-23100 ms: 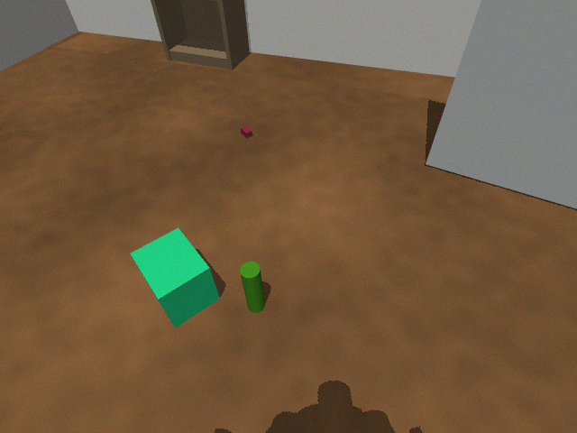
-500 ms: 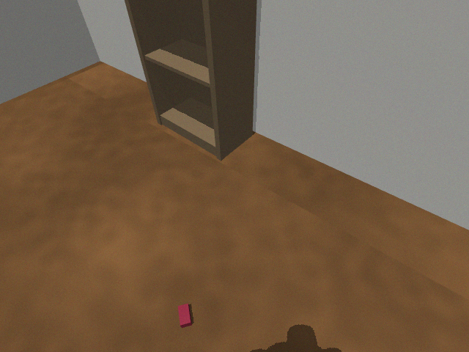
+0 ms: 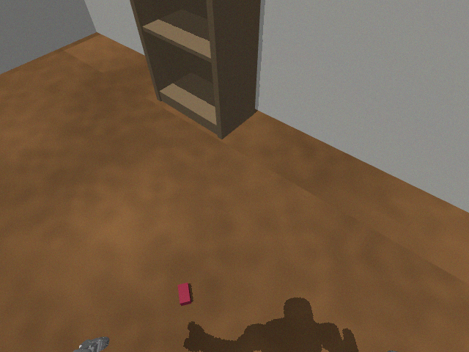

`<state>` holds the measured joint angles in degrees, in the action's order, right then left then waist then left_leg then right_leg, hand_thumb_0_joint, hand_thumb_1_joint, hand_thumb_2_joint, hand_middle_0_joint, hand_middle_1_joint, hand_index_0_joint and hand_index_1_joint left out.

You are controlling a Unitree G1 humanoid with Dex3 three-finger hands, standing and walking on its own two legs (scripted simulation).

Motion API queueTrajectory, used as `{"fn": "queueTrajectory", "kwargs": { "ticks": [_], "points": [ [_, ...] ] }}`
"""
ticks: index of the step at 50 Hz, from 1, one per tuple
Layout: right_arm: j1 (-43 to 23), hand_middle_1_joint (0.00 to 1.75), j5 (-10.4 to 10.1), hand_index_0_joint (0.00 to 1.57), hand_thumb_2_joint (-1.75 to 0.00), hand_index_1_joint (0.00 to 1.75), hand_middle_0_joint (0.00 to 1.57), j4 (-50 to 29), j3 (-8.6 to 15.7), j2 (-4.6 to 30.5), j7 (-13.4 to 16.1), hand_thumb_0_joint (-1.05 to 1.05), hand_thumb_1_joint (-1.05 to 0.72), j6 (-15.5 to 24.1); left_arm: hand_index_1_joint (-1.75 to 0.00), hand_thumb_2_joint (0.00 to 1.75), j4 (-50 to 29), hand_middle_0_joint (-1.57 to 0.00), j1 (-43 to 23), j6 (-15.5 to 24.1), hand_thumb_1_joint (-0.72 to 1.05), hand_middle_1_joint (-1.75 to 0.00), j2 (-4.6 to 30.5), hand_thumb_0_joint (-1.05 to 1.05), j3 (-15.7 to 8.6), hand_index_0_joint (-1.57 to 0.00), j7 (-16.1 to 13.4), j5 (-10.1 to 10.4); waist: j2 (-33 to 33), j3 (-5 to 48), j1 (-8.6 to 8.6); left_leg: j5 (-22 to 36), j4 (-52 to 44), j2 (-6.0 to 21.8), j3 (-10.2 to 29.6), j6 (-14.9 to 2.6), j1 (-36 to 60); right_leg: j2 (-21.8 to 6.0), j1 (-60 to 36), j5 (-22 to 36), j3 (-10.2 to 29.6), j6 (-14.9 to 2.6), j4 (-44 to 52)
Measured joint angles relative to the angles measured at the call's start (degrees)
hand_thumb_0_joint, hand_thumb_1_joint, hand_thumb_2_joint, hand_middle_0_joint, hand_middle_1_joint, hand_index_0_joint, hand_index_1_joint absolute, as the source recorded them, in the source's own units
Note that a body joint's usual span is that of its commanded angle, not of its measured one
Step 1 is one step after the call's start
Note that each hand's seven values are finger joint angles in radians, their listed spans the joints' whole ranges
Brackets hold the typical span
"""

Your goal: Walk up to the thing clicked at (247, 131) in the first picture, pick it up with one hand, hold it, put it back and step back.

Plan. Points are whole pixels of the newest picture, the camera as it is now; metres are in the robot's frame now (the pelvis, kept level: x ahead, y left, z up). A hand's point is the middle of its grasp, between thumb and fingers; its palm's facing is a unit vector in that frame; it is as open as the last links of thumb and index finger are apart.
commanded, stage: rise first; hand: left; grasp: from above
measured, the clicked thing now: (184, 294) +0.44 +0.23 -0.76
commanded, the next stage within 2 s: none
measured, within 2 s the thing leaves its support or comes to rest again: neither
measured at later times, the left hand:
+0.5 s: hand out of the picture +0.14 +0.26 -0.21, palm faces -0.14 -0.88 -0.46, open 13.9 cm
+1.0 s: hand out of the picture +0.17 +0.29 -0.33, palm faces -0.37 -0.66 -0.65, open 14.2 cm
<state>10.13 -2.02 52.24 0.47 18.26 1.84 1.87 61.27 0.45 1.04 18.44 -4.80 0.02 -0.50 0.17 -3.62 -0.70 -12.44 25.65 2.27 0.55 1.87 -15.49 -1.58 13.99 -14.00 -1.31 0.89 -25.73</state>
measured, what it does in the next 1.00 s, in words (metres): lowers itself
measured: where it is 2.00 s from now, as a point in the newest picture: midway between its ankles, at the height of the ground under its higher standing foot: outside the picture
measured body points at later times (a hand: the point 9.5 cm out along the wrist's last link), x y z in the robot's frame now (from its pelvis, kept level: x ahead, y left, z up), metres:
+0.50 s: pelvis +0.00 +0.01 -0.07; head +0.09 +0.02 +0.37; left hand +0.15 +0.31 -0.18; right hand +0.15 -0.25 -0.17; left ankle +0.01 +0.14 -0.74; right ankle -0.01 -0.13 -0.74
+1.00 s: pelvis -0.03 +0.01 -0.18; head +0.12 +0.03 +0.24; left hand +0.19 +0.32 -0.29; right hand +0.17 -0.25 -0.27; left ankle +0.01 +0.14 -0.74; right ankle -0.01 -0.13 -0.74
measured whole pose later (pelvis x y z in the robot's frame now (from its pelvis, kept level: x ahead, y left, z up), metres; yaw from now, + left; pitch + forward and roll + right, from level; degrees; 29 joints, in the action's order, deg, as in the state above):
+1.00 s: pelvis -0.03 +0.01 -0.18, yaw -1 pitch +28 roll -2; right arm 6.0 0.6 32.8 2.7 15.3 -0.3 11.1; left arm 33.4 2.8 -4.6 22.4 -6.7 -5.2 -29.7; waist 0.1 9.9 -2.0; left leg -36.4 88.3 2.0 3.3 1.7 -80.0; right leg -1.8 77.0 -37.8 -0.8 1.8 -86.9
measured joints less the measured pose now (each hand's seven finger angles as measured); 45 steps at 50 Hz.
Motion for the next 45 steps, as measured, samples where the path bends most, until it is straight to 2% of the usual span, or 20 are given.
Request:
{"fn": "queueTrajectory", "kwargs": {
  "ticks": [5, 7, 14, 21, 29, 39, 42, 45],
  "points": [
    [1.03, 0.3, 0.99, 0.2, -0.91, 0.3, 0.2, -5.12, 1.32, -3.3, -0.34, 0.0, -0.96, 0.39, -0.67, 0.9, -1.28, -0.18, -4.03, -0.71, 0.49, -0.67, 1.2, 0.01, -3.74, -0.19, 2.12, -5.58, -0.96, 2.09, -0.84, -2.79, 7.2, 0.2, -0.17, 0.13, -8.24, 0.14, 8.45, -2.72, 0.49, -0.06, -7.32],
    [2.13, 0.3, 1.02, 0.2, -0.91, 0.3, 0.2, -6.87, 1.65, -4.0, -0.54, 0.0, -0.96, 0.18, -0.74, 0.9, -3.74, -0.17, -3.22, -1.92, 0.36, -0.75, 1.14, 0.01, -3.99, -0.18, 1.85, -6.97, -0.93, 3.14, -0.89, -3.94, 9.29, 0.22, -0.35, 0.06, -10.03, 0.13, 10.26, -3.71, 0.74, 0.02, -9.26],
    [3.52, 0.3, 0.75, 0.2, -0.91, 0.3, 0.2, -12.16, 1.88, -4.09, -1.53, 0.0, -0.94, 0.35, -0.93, 0.93, -10.33, -0.14, 1.06, -8.21, -0.11, -0.93, -0.26, 0.0, -2.86, -0.14, 0.2, -9.76, 0.28, 5.87, -1.17, -7.9, 17.09, 0.06, -0.34, -0.43, -16.83, -0.1, 16.62, -7.15, 1.02, 0.56, -16.12],
    [2.39, 0.3, 1.43, 0.2, -0.9, 0.3, 0.2, -15.76, 2.52, -4.08, -1.51, 0.0, -0.91, 2.84, -1.02, 0.97, -20.1, -0.11, 5.81, -8.63, -0.41, -1.02, -1.36, 0.0, -3.88, -0.1, -0.95, -12.75, -0.2, 7.77, -0.41, -13.27, 29.15, -0.03, 0.26, -0.59, -27.71, -0.25, 27.16, -12.53, 0.94, 0.89, -27.9],
    [0.32, 0.3, 1.81, 0.2, -0.89, 0.3, 0.2, -18.19, 2.17, -4.95, -1.2, 0.01, -0.88, 3.96, -1.06, 1.01, -30.8, -0.07, 11.26, -11.76, -0.53, -1.04, -1.34, 0.0, -2.85, -0.06, -1.2, -15.06, 0.04, 9.05, -0.43, -16.51, 36.39, 0.15, 1.29, -0.47, -34.2, -0.04, 32.99, -15.64, 0.26, 0.84, -34.41],
    [-0.45, 0.3, 2.23, 0.2, -0.88, 0.3, 0.21, -21.18, 1.54, -5.18, -1.14, 0.0, -0.84, 6.09, -1.07, 0.99, -36.65, -0.05, 14.14, -13.68, -0.51, -1.06, -0.86, 0.0, -2.31, -0.04, -1.85, -17.64, 0.56, 10.71, -0.77, -19.13, 44.01, 0.28, 2.24, -0.37, -42.61, 0.15, 41.0, -18.33, -0.26, 0.74, -41.73],
    [-0.89, 0.3, 2.36, 0.2, -0.88, 0.3, 0.21, -21.3, 1.41, -4.83, -1.14, 0.0, -0.83, 7.01, -1.07, 0.98, -35.03, -0.05, 12.45, -12.33, -0.5, -1.06, -0.03, 0.0, -2.09, -0.04, -2.34, -19.93, 0.54, 11.36, -0.83, -20.09, 47.45, 0.18, 2.51, -0.36, -46.66, 0.09, 44.98, -19.41, -0.32, 0.73, -45.25],
    [-1.83, 0.3, 2.56, 0.2, -0.88, 0.3, 0.21, -21.03, 1.48, -4.2, -1.41, 0.0, -0.83, 8.13, -1.07, 0.98, -31.07, -0.05, 8.76, -9.92, -0.51, -1.06, 1.47, 0.0, -2.43, -0.04, -3.12, -23.24, 0.28, 12.42, -0.98, -21.44, 52.5, 0.05, 2.61, -0.33, -52.79, 0.01, 51.22, -20.96, -0.1, 0.73, -50.6]
  ]
}}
